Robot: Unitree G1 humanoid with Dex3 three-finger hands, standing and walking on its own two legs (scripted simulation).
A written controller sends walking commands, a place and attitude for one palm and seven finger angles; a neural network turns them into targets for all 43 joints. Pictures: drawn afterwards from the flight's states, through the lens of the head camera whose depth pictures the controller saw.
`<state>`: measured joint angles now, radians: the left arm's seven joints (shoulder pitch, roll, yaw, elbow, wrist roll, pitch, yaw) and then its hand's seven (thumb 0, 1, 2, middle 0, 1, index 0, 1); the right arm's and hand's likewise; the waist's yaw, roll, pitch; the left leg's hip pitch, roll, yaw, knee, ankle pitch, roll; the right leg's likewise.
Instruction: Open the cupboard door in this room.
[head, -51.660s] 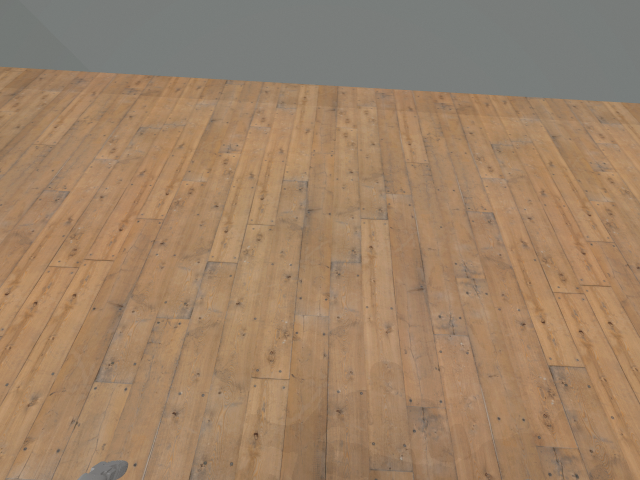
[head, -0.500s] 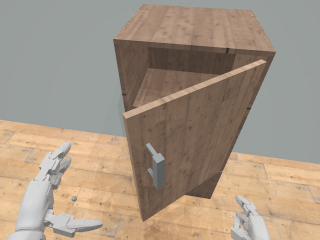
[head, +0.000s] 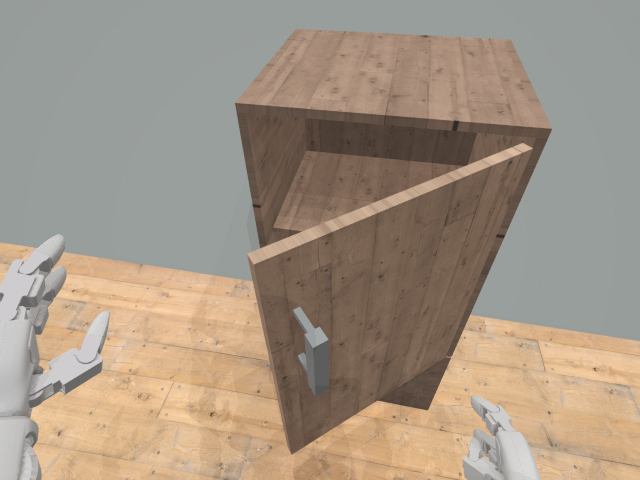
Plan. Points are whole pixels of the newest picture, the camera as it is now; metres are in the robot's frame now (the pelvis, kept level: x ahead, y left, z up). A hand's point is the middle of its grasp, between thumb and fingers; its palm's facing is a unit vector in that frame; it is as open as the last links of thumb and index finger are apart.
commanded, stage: draw the hand back to the body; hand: left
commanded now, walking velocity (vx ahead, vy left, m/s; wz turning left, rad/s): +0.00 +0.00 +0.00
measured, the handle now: (309, 351) +0.28 +0.06 +0.02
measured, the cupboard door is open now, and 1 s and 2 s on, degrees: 42 42 42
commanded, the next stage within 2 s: step back with the hand held close in 0.40 s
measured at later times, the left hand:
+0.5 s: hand (95, 348) +0.18 +0.24 +0.16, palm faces +0.44 -0.81 -0.38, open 7.4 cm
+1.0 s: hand (60, 377) +0.15 +0.26 +0.15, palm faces +0.35 -0.79 -0.50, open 7.4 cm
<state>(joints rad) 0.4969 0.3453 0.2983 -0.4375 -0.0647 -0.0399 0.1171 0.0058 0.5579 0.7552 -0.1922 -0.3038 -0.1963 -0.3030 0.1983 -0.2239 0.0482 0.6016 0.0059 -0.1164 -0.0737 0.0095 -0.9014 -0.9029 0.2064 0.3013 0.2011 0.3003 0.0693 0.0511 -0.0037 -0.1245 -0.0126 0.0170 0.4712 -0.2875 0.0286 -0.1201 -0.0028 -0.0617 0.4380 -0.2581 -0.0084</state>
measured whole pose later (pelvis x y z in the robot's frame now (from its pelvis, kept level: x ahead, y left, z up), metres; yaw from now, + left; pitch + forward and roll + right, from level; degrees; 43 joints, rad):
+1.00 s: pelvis -0.05 +0.01 +0.00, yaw -1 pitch +0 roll -1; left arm 0.57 0.43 0.41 -0.50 -0.05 -0.14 0.14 0.02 0.88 0.90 -0.21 -0.30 -0.21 -0.30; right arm 0.17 -0.24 -0.01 0.55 0.02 -0.01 -0.08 0.01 -0.90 -0.90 0.20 0.30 0.20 0.30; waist 0.00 0.00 0.04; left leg -0.29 -0.01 0.05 0.50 -0.21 0.04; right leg -0.29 0.00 -0.04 0.47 -0.17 0.00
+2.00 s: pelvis -0.24 +0.03 +0.00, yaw -2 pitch +4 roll -5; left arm 0.53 0.47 0.43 -0.62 -0.07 -0.17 0.15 0.02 0.89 0.90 -0.21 -0.30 -0.21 -0.30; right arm 0.15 -0.13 0.04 0.62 -0.02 -0.13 -0.04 0.01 -0.90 -0.90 0.21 0.30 0.20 0.30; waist -0.01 -0.04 -0.03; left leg -0.44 0.02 0.01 0.22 0.09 0.04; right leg -0.17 0.08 -0.03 0.73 -0.58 -0.02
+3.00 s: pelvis -0.31 +0.05 +0.00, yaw -6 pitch -1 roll +0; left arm 0.53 0.42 0.43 -0.46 -0.04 -0.23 0.15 0.01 0.88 0.90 -0.21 -0.30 -0.21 -0.30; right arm 0.17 -0.22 -0.01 0.62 0.00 -0.12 -0.06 0.01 -0.90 -0.90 0.20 0.30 0.20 0.30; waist 0.01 -0.02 0.03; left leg -0.23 0.04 0.07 0.49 -0.24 -0.01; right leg -0.18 0.02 -0.08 0.49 -0.30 -0.05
